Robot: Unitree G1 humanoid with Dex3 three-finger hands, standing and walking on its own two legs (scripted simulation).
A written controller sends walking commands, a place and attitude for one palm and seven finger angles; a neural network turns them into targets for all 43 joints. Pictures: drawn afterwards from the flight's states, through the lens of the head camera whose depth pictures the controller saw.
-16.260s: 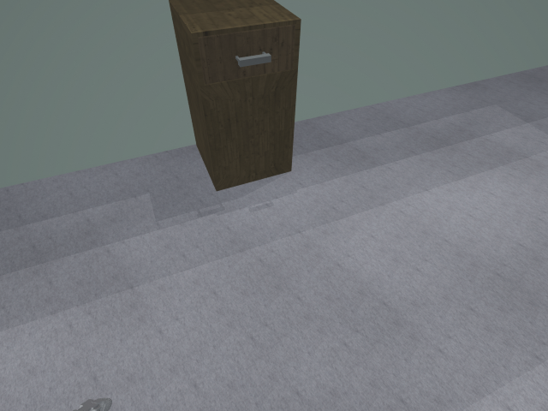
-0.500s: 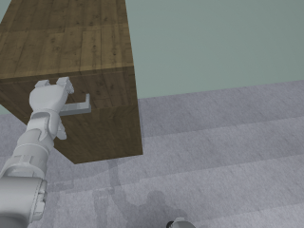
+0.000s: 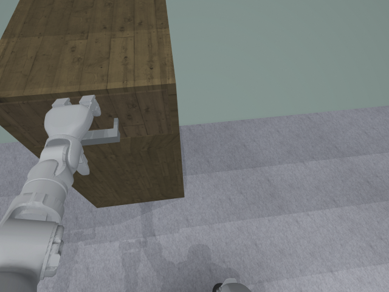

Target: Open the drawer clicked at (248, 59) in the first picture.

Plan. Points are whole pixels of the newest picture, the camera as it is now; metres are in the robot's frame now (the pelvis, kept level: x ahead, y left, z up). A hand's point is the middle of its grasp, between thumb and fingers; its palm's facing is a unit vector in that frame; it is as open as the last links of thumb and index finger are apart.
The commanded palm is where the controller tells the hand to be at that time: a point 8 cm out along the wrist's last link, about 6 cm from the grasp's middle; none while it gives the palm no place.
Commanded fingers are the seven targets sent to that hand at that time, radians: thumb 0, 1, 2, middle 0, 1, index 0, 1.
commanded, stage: lower the fingers behind the handle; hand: left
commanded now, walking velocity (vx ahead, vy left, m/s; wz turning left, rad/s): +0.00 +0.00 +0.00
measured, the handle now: (93, 130) +0.51 +0.25 -0.05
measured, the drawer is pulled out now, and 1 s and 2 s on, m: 0.00 0.00 0.00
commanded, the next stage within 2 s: close the thumb around the handle in 1.68 s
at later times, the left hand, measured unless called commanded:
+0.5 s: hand (85, 142) +0.45 +0.25 -0.02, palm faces -0.07 -0.06 -1.00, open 13.8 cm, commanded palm +0.44 +0.25 +0.04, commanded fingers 0.00 -0.50 0.30 -0.30 -1.20 -0.30 -1.20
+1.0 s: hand (92, 147) +0.46 +0.25 -0.05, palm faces -0.08 -0.04 -1.00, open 13.8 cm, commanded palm +0.45 +0.25 +0.00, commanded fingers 0.00 -0.50 0.30 -0.30 -1.20 -0.30 -1.20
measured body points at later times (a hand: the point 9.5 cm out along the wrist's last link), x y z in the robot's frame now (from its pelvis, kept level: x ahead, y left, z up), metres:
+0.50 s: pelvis +0.00 +0.00 -0.01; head +0.11 +0.01 +0.43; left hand +0.45 +0.25 +0.04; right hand +0.03 -0.27 -0.14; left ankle -0.05 +0.08 -0.71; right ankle +0.02 -0.12 -0.71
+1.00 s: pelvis +0.00 +0.00 -0.03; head +0.13 +0.01 +0.40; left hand +0.46 +0.25 +0.00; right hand +0.01 -0.27 -0.16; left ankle -0.05 +0.08 -0.71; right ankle +0.02 -0.12 -0.71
